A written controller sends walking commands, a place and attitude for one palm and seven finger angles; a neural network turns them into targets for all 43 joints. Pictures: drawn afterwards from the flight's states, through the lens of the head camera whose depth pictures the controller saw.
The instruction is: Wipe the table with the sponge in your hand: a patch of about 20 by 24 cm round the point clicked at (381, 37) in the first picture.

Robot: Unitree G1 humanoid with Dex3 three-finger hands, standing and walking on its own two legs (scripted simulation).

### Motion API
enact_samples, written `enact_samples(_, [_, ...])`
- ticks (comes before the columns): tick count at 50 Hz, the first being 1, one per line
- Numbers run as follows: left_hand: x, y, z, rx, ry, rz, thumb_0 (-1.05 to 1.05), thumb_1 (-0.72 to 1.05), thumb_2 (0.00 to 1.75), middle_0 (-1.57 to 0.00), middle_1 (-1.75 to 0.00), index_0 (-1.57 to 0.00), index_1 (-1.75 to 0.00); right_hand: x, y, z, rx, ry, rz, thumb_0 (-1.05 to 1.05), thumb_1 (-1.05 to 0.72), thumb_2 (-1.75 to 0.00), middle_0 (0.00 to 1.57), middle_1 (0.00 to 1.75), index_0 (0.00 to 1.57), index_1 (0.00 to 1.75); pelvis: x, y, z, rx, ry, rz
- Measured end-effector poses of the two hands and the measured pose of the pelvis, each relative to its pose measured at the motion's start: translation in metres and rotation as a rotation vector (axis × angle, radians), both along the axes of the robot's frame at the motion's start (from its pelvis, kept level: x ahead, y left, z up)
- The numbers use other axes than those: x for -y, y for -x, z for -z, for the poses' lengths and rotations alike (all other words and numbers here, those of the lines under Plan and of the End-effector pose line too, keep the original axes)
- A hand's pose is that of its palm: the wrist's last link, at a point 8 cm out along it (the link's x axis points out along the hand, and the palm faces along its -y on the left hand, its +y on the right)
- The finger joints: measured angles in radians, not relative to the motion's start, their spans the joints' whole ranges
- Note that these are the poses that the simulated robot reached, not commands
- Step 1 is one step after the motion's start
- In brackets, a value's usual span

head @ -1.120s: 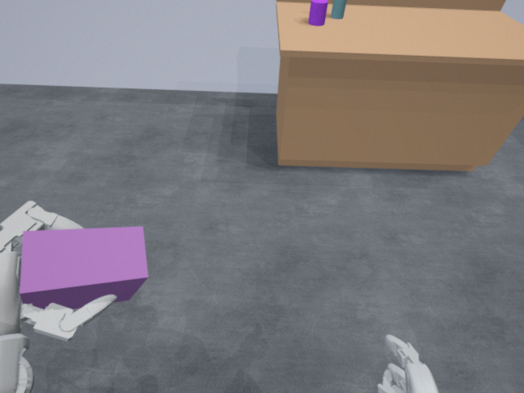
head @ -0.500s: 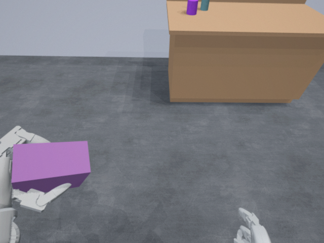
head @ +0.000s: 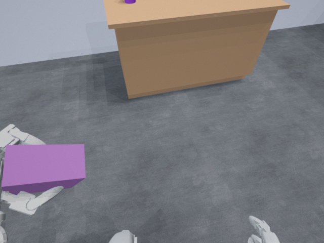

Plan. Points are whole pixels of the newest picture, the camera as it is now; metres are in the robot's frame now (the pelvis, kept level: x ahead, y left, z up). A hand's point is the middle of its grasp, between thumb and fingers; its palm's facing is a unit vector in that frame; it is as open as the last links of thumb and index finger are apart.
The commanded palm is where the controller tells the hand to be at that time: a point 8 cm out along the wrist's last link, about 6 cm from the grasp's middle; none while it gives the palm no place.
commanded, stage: walk to a spot facing it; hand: left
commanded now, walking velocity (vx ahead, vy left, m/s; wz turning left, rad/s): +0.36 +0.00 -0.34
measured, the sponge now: (55, 169) +0.22 +0.21 +0.14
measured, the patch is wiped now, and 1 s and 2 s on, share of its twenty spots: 0.00 0.00 0.00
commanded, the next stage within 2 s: none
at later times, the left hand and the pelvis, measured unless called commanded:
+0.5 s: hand (99, 87) +0.42 +0.17 +0.17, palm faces +0.18 -0.86 -0.48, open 10.4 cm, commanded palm +0.37 +0.23 +0.17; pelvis +0.15 -0.01 +0.00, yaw -14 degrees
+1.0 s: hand (127, 51) +0.59 +0.13 +0.17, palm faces +0.24 -0.91 -0.33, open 10.4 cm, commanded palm +0.54 +0.17 +0.17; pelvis +0.31 -0.05 -0.02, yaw -16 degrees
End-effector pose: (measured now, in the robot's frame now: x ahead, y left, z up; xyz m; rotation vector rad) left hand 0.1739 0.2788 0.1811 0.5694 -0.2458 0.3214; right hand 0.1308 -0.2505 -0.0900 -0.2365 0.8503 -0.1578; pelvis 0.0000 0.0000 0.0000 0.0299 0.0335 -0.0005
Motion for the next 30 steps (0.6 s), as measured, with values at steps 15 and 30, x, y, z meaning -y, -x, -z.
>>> enact_samples(15, [0.000,-0.135,0.008,0.103,0.061,0.138,0.00,-0.50,1.00,-0.70,-1.35,-0.70,-1.36,-0.036,-0.089,-0.010,0.145,-0.018,0.097,0.02,-0.90,-0.90,0.20,0.30,0.20,0.30,-0.024,-0.087,0.014,0.031,0.002,0.162])
enact_samples(30, [0.094,-0.256,0.004,0.071,-0.068,0.266,0.00,-0.50,1.00,-0.70,-1.35,-0.70,-1.36,0.021,-0.122,0.037,0.009,-0.102,0.223,0.01,-0.90,-0.90,0.20,0.30,0.20,0.30,0.039,-0.180,0.027,0.041,0.054,0.229])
